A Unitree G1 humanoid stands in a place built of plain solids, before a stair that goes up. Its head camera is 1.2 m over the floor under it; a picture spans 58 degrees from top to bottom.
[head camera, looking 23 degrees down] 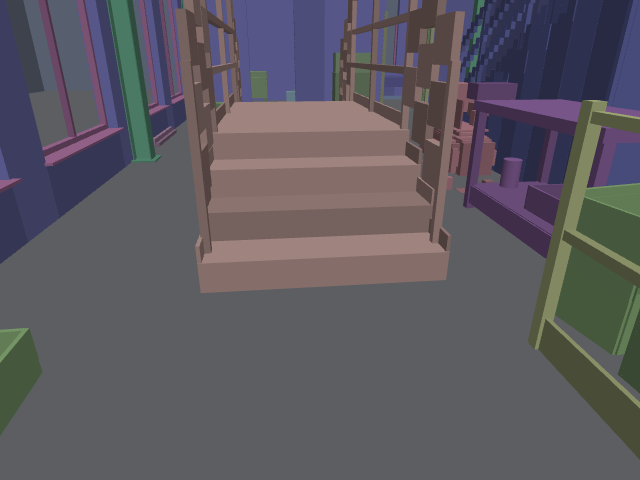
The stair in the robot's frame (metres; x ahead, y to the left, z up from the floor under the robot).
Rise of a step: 0.18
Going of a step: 0.30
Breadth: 1.40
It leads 6 degrees to the left of straight ahead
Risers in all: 4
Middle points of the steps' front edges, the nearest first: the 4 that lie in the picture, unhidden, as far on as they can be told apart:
2.15 -0.04 0.18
2.45 -0.01 0.36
2.75 0.03 0.54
3.05 0.06 0.72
